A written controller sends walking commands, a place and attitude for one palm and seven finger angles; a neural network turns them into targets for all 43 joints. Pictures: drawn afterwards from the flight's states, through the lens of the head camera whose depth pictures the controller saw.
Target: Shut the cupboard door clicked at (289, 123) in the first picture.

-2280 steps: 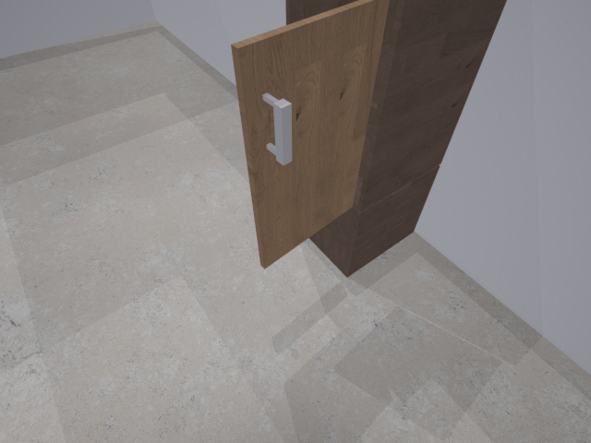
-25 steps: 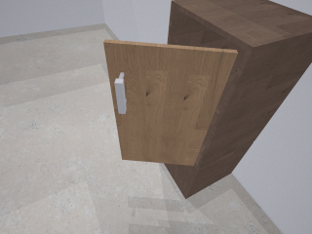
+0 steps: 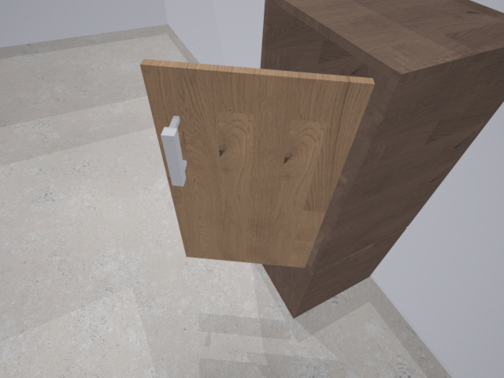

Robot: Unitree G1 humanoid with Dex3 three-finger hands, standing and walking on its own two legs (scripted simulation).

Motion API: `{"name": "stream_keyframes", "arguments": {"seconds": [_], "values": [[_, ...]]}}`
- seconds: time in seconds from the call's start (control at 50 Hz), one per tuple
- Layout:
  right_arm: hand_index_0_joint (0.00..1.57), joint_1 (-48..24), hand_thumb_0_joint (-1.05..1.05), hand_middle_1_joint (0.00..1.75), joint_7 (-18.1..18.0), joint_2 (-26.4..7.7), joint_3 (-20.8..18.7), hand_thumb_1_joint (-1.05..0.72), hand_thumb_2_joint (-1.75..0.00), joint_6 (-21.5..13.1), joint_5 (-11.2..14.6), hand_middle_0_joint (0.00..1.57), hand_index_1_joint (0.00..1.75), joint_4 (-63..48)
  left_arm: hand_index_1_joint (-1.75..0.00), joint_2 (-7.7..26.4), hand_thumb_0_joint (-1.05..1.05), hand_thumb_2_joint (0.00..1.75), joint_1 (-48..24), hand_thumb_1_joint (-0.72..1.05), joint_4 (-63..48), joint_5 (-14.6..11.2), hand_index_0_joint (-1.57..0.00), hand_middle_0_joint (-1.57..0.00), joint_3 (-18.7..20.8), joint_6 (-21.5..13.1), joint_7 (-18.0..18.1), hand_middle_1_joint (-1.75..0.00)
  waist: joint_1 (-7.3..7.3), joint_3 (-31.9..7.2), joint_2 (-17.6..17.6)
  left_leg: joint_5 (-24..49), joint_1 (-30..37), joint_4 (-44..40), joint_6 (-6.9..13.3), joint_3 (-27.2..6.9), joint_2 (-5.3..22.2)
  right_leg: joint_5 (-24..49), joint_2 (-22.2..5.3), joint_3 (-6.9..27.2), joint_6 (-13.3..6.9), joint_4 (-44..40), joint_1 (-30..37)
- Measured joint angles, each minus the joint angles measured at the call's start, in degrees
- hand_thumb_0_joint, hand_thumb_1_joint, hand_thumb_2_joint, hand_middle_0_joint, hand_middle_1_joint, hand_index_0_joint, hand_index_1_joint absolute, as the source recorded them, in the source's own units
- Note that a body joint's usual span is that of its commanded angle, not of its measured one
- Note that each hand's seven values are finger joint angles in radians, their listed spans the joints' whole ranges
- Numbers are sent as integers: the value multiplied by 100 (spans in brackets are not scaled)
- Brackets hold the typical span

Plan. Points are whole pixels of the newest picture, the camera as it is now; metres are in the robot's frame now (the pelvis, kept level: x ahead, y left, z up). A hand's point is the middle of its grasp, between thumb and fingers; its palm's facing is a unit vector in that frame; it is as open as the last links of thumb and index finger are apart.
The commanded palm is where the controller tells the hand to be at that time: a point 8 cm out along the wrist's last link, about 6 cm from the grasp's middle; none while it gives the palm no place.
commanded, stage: come to a stop and stand still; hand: left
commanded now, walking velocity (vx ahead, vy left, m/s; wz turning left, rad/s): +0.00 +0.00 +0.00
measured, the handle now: (177, 151) +0.46 +0.18 +0.10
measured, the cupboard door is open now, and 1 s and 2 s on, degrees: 58 58 58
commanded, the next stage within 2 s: look again from close up in 0.74 s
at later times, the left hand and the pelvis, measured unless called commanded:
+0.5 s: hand out of the picture +0.02 +0.24 -0.18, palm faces +0.01 -0.97 -0.23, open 7.4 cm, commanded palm none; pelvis -0.01 +0.05 +0.00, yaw +1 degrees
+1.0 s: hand out of the picture -0.03 +0.23 -0.18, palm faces +0.00 -0.98 -0.18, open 7.4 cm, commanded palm none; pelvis -0.01 +0.05 +0.00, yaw +0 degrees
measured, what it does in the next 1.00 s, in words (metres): shifts its weight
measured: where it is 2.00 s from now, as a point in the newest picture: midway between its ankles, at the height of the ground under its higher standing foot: outside the picture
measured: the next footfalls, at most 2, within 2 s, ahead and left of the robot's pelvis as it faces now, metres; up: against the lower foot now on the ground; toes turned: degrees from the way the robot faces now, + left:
none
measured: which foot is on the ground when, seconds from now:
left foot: down 0.00-1.00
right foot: down 0.00-1.00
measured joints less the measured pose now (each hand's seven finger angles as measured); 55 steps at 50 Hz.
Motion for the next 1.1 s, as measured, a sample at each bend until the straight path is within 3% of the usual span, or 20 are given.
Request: {"name": "stream_keyframes", "arguments": {"seconds": [0.08,0.14,0.22,0.54,0.84,1.1], "values": [[20,-90,1,29,7,-18,-17,-93,-90,14,-9,20,30,-82,-30,164,1,90,-128,92,-69,-6,-20,-21,52,45,4,-30,-31,38,-6,-36,-3,59,26,23,-26,-53,-29,19,24,97,-23],[20,-157,1,29,30,-135,-2,-93,-90,40,-16,20,30,-330,-30,201,0,90,-166,91,-139,17,-20,-21,40,-48,73,-30,-83,98,186,-190,-180,403,20,-4,79,-2,61,4,72,80,-36],[20,-98,0,29,69,-137,-11,-92,-90,-17,-43,20,30,-614,-30,359,0,90,-194,91,-256,4,-20,-21,44,7,46,-30,-179,40,135,-242,-161,499,162,31,-52,-148,-69,17,142,325,-70],[20,-60,0,29,163,-193,56,-91,-90,-16,-79,20,30,-620,-30,551,0,90,-167,91,-431,45,-20,-20,45,122,-70,-30,-54,-145,66,12,-196,93,450,124,-359,-36,-361,75,195,160,-200],[20,-154,0,29,131,-306,51,-91,-90,-104,-22,20,30,-196,-30,521,0,90,55,91,111,40,-20,-20,-38,88,-96,-30,-10,-101,-79,160,37,-268,467,153,-408,138,-411,110,360,-195,16],[20,-148,0,29,123,-179,71,-91,-90,-113,-12,20,30,18,-30,461,0,90,-59,91,221,31,-20,-20,-54,52,-76,-30,-35,-138,-102,208,118,-375,410,131,-381,187,-383,94,391,-294,91]]}}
